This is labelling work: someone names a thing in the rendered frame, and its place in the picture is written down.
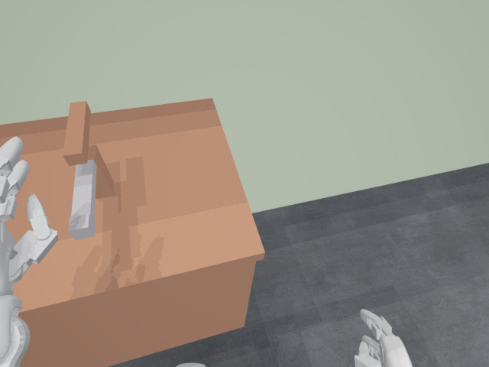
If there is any robot left forearm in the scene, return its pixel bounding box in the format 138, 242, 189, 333
0, 295, 30, 367

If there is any counter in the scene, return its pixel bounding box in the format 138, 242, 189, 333
0, 98, 265, 367

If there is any tap lever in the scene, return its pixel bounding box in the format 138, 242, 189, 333
68, 159, 97, 240

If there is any left robot hand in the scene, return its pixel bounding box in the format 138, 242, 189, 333
0, 136, 59, 296

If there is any right robot hand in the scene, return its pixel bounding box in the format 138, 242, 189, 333
355, 309, 413, 367

